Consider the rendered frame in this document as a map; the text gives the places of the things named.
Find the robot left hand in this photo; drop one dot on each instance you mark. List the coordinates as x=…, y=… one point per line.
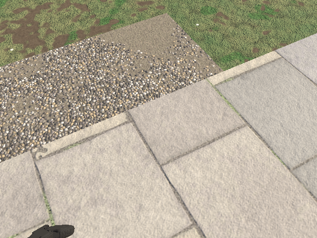
x=57, y=231

